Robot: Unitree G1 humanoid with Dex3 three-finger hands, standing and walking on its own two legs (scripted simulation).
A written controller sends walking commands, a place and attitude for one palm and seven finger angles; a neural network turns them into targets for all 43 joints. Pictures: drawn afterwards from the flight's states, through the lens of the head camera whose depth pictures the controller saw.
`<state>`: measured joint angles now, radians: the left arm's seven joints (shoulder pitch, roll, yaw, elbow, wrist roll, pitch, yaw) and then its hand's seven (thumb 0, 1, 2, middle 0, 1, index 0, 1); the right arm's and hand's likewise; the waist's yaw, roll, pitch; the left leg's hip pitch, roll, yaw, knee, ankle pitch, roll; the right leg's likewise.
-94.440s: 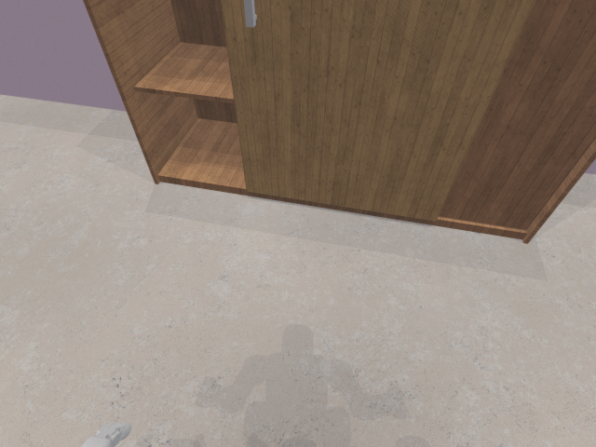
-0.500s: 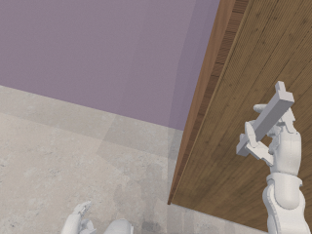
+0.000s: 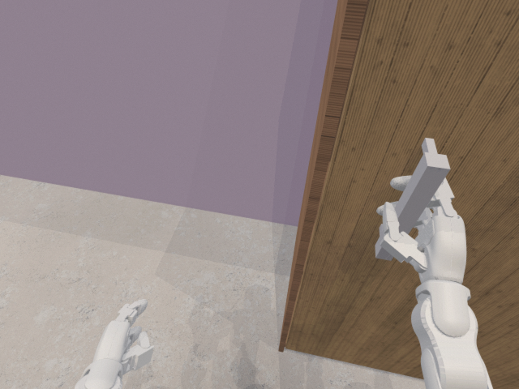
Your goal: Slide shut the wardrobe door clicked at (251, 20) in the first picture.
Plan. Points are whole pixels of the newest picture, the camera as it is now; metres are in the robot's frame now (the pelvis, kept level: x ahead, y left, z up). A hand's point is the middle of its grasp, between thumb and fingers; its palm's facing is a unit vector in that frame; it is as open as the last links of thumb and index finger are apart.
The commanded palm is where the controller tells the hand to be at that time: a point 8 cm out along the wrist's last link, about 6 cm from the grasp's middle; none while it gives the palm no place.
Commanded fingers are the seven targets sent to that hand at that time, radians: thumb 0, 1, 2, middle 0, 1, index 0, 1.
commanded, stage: stop walking and hold the door there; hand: right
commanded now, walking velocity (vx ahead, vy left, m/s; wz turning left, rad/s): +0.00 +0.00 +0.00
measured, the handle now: (403, 204) +0.34 -0.19 +0.14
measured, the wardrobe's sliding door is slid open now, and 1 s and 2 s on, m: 0.00 0.00 0.00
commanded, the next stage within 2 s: loosen the grip on the handle in 0.24 s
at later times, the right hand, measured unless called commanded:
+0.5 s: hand (399, 234) +0.29 -0.17 +0.14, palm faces +0.12 +0.99 -0.11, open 7.7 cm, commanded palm +0.26 -0.21 +0.13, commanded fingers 0.00 0.19 -0.38 0.45 1.40 0.45 1.40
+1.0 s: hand (395, 237) +0.29 -0.17 +0.13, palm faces +0.18 +0.98 -0.10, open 14.6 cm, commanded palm +0.26 -0.21 +0.13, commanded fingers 0.00 0.55 -0.20 0.25 1.15 0.25 1.15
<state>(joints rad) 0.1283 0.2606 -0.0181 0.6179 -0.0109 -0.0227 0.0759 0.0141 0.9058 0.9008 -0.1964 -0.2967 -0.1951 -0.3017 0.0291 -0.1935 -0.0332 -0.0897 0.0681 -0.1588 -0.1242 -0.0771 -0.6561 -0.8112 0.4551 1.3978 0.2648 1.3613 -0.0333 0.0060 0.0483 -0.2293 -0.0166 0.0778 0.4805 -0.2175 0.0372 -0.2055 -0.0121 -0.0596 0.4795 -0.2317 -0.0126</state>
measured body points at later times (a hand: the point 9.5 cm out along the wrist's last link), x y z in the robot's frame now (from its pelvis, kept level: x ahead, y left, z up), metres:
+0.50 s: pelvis -0.03 +0.00 +0.00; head -0.03 +0.01 +0.45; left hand +0.14 +0.21 -0.10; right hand +0.28 -0.22 +0.14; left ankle +0.03 +0.09 -0.74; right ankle +0.02 -0.11 -0.74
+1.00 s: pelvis -0.03 +0.00 -0.01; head -0.04 +0.01 +0.44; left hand +0.13 +0.24 -0.10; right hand +0.27 -0.22 +0.14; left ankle +0.03 +0.09 -0.74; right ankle +0.02 -0.11 -0.74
